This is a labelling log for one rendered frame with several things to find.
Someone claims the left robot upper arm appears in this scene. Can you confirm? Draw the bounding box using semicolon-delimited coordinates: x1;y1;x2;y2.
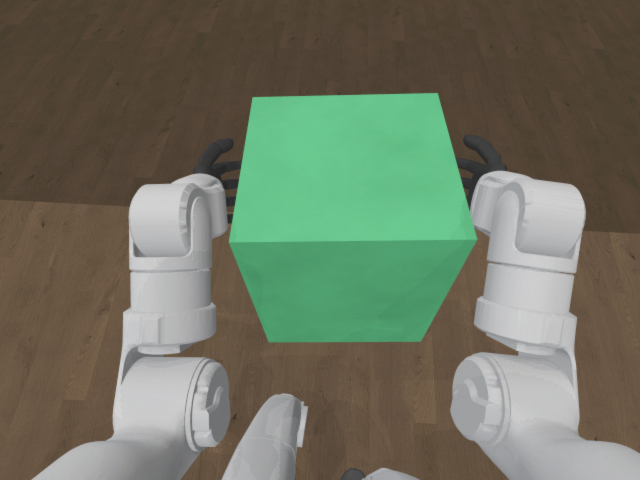
32;357;230;480

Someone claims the right robot forearm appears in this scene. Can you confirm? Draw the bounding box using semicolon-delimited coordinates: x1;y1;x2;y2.
470;171;586;425

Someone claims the robot right shin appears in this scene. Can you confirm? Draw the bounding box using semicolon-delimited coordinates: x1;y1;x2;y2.
365;468;391;479

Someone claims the left robot hand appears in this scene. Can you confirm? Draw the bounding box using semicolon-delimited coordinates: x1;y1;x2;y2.
193;138;242;224

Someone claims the right robot hand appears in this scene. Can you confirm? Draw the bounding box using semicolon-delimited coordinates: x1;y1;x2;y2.
455;135;507;210

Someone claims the carton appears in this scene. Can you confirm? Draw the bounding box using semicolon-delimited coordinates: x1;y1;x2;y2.
229;93;477;342

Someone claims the left robot thigh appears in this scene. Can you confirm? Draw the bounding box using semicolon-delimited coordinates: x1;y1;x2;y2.
222;394;308;480

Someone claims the left robot forearm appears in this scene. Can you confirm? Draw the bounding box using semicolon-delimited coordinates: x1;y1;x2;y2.
113;174;228;429

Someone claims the right robot upper arm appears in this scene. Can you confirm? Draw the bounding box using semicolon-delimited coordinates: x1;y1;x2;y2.
450;352;640;480

